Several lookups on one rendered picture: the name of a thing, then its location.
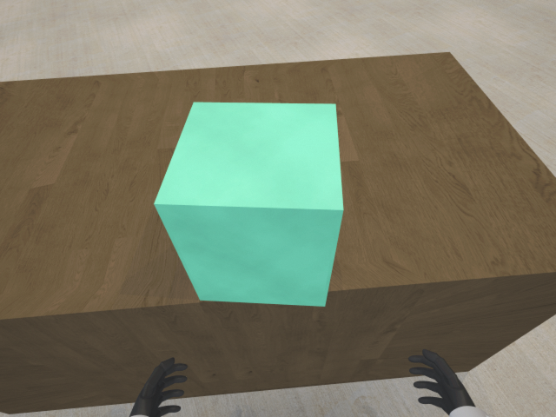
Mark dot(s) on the robot left hand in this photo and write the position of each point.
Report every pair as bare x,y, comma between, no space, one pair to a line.
151,396

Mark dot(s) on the robot right hand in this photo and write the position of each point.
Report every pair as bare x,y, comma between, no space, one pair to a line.
449,387

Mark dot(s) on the pedestal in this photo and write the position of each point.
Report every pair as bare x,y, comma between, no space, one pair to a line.
447,240

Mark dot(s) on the carton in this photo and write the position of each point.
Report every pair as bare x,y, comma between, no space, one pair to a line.
252,201

